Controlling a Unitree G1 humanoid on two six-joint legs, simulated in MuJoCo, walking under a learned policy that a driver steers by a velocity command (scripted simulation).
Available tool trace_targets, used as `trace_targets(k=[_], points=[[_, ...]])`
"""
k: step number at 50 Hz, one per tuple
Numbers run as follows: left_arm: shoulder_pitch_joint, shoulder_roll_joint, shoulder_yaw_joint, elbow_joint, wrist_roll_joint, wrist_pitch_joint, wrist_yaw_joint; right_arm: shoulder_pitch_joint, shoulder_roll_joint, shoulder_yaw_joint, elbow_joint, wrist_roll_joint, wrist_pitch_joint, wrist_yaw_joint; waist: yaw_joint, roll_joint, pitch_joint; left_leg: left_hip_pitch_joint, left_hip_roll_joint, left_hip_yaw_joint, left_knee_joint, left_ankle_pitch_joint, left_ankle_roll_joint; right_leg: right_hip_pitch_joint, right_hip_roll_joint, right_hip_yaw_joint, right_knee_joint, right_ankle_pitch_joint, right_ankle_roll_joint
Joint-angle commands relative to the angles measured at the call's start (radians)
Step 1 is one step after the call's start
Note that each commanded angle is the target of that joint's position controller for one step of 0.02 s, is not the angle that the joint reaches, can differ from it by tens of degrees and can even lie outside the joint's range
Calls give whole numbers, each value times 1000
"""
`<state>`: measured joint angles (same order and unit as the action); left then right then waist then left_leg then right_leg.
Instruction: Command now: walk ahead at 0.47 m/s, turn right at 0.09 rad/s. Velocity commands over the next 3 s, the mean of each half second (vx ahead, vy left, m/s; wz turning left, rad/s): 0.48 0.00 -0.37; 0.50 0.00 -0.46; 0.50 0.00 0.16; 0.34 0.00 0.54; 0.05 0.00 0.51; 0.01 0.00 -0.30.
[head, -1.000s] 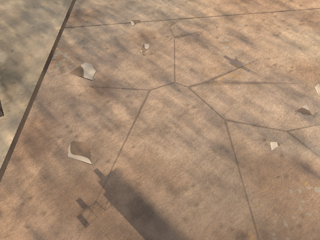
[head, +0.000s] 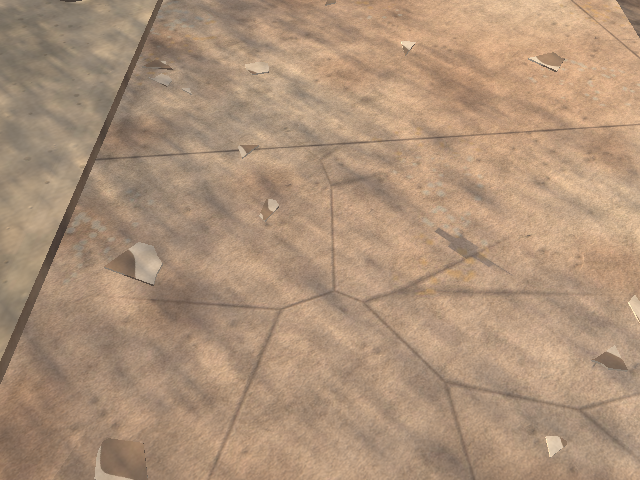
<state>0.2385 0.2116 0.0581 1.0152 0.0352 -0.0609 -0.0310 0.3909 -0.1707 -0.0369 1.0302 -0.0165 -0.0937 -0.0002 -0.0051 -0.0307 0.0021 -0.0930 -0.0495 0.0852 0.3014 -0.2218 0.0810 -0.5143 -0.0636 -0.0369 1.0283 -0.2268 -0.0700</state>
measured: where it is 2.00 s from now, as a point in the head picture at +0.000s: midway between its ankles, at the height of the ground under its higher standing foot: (432, 312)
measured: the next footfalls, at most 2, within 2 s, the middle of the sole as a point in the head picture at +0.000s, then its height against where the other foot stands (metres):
right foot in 0.30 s outside the picture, level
left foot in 0.86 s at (336, 412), level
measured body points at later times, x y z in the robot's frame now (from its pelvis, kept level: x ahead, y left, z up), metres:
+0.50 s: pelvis +0.26 -0.06 -0.01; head +0.29 -0.06 +0.44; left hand +0.35 +0.20 -0.15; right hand +0.31 -0.32 -0.14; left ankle +0.31 +0.10 -0.66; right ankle +0.27 -0.09 -0.75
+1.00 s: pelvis +0.55 -0.08 -0.01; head +0.58 -0.08 +0.44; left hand +0.71 +0.16 -0.15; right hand +0.55 -0.37 -0.12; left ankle +0.63 -0.02 -0.75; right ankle +0.40 -0.13 -0.66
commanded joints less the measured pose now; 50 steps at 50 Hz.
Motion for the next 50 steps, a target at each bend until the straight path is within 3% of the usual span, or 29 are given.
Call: trace_targets(k=[1, 5, 9, 12, 13, 14, 15, 16, 17, 18, 20, 21, 23, 26, 31, 37, 38, 40, 41, 42, 43, 44, 45, 46, 47, 50], points=[[-28, 15, 1, -47, -2, 11, -6, 95, -103, -12, 0, 1, -19, -11, 8, 98, 84, 90, 265, -185, -162, 302, 100, -205, -19, 0, -33, 73, 17], [-203, -7, -16, -115, -13, 13, -13, 114, -87, -2, 13, -5, -25, -15, -15, 103, 126, 50, 246, -67, -181, 389, 80, -163, 14, -21, -244, 185, 10], [-285, 6, -21, -156, -13, 13, -14, 141, -102, -2, 33, -4, -28, -25, -22, 100, 140, 101, 273, 4, -161, 510, 66, -74, 42, -75, -388, 205, -36], [-208, 35, -6, -146, -9, 8, -4, 121, -137, -10, 37, -6, -22, -38, 26, 115, 78, 190, 288, 63, 28, 920, 47, 49, 111, -124, -418, 102, -95], [-119, 52, 4, -122, -8, 5, 0, 112, -152, -15, 35, -9, -14, -41, 61, 121, 27, 201, 289, 80, 169, 1017, 43, 136, 146, -138, -429, 58, -118], [8, 71, 18, -82, -4, 0, 4, 102, -167, -19, 30, -6, -5, -40, 110, 120, -40, 163, 281, 94, 354, 992, 35, 284, 172, -138, -486, 66, -144], [144, 128, 43, -47, 11, -2, 11, 87, -173, -20, 9, -4, -3, -36, 173, 96, -105, -6, 262, 103, 603, 791, 17, 499, 104, -18, -527, 15, -189], [213, 237, 74, -55, 21, 3, 22, 134, -85, -7, -43, 11, -6, -17, 140, -111, -229, -361, 122, 109, 1025, 66, -26, 799, -207, 444, -542, 3, -331], [201, 236, 71, -56, -11, 20, 16, 70, -123, -18, -79, 12, -14, -6, 129, -96, -285, -569, -6, -70, 1201, -290, -34, 852, -297, 816, -735, -71, -400], [109, 217, 65, -65, -25, 24, 20, -53, -147, -23, -121, 7, -25, -1, 101, -20, -108, -675, 77, -127, 1162, -177, -21, 722, -256, 654, -778, -113, -347], [7, 134, 44, -84, -27, 16, 22, -83, -138, -24, -132, 2, -32, -2, 20, 84, 23, -569, 144, -123, 991, -65, -32, 456, -179, 460, -822, 97, -262], [-5, 113, 36, -86, -33, 9, 27, -65, -124, -23, -135, -15, -12, -4, -14, 82, 35, -496, 160, -126, 933, -68, -51, 367, -136, 391, -829, 183, -241], [16, 116, 32, -84, -36, -11, 29, -55, -101, -20, -143, -31, 26, 1, -37, 57, 23, -439, 164, -114, 858, -74, -81, 305, -85, 320, -830, 282, -230], [76, 156, 39, -80, -37, -17, 31, -164, -109, -23, -196, -31, 48, 8, -17, 16, 48, -499, 168, -89, 728, 26, -116, 286, -48, 291, -854, 287, -214], [194, 156, 38, -84, -33, -8, 29, -371, -126, -22, -278, -22, 54, 15, 64, -19, 52, -613, 145, -93, 523, 195, -133, 421, -39, 332, -833, 317, -164], [266, 177, 41, -99, -17, -2, 44, -533, -136, -7, -363, -12, 39, 26, 113, -40, 58, -617, 86, -95, 346, 173, -114, 566, -62, 389, -740, 457, -167], [258, 186, 44, -106, -15, -2, 49, -530, -144, -7, -372, -9, 34, 26, 103, -48, 57, -578, 79, -102, 310, 162, -104, 569, -69, 403, -721, 479, -157], [207, 202, 46, -121, -15, -6, 55, -430, -163, -11, -352, -6, 23, 23, 47, -61, 36, -392, 56, -91, 223, 126, -71, 525, -70, 386, -674, 563, -116], [192, 211, 47, -124, -15, -12, 51, -333, -186, -22, -322, -6, 17, 15, 9, -57, -6, -245, 25, -73, 203, 96, -49, 502, -56, 372, -590, 685, -96], [184, 208, 46, -122, -19, -19, 42, -190, -209, -34, -280, -9, 5, 3, -59, -11, -81, -61, 28, -68, 144, 126, -21, 470, -4, 322, -418, 713, -74], [194, 160, 31, -142, -26, -28, 34, -36, -265, -48, -264, -30, -5, -13, -115, 59, -208, 168, 200, -242, 135, -16, 26, 340, 48, 278, -172, 484, -57], [325, 69, 16, -153, -63, -27, 31, 24, -363, -70, -252, -52, 3, -14, -60, 302, -316, 406, 461, -708, 56, -74, 147, 37, 214, 165, 132, -192, -15], [348, 144, 24, -129, -33, -20, 38, -19, -313, -68, -245, -25, 17, -3, -29, 254, -276, 332, 474, -881, -20, -170, 180, -65, 171, 176, 249, -268, -26], [264, 152, 25, -132, -19, -13, 36, -115, -223, -49, -266, -15, 19, 3, -10, 123, -116, 185, 429, -721, -36, -184, 164, -86, 121, 177, 263, -172, -23], [178, 138, 19, -149, -11, -14, 29, -158, -170, -35, -264, -14, 14, 8, -14, 45, -40, 77, 372, -572, -50, -78, 140, -76, 92, 170, 214, -111, -18], [140, 115, 14, -167, 6, 9, 9, -124, -151, -23, -214, -9, -5, 7, 20, 125, -11, -18, 274, -357, -82, 205, 95, -15, 58, 146, 113, -83, -1]])
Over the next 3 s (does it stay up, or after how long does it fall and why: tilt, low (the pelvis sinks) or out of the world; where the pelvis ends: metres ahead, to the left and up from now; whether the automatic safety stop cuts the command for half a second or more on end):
stays up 0.99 -0.28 -0.01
